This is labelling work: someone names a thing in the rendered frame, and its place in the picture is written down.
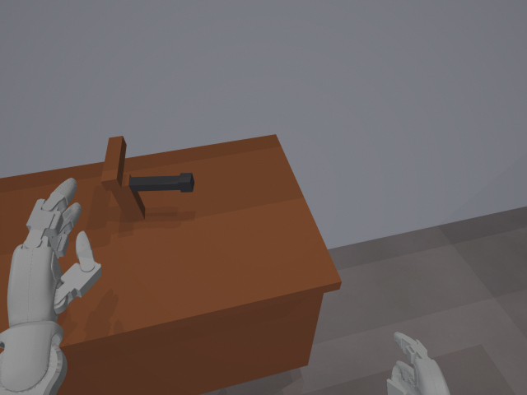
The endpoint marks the left robot hand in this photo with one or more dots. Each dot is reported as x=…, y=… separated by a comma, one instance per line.
x=32, y=293

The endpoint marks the counter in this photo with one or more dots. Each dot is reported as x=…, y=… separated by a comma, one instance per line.
x=199, y=291

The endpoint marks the tap lever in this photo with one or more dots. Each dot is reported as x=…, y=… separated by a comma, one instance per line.
x=183, y=182

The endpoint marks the robot left forearm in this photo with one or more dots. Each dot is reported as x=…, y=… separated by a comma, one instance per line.
x=32, y=362

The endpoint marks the right robot hand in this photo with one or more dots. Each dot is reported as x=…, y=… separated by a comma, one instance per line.
x=425, y=378

